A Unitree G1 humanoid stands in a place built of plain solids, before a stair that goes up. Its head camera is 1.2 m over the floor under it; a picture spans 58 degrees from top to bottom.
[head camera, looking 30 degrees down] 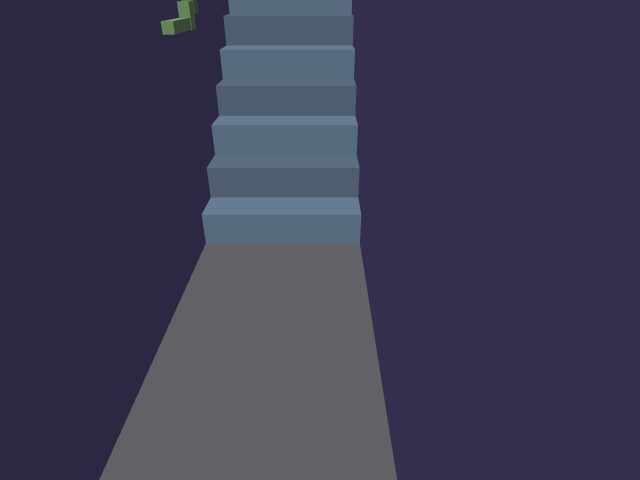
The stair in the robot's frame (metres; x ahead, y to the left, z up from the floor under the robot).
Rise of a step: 0.18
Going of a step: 0.22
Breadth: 0.94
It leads straight ahead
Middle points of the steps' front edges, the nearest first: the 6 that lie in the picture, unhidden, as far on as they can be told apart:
2.04 0.20 0.18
2.26 0.20 0.35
2.48 0.20 0.53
2.70 0.20 0.71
2.92 0.20 0.88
3.14 0.20 1.06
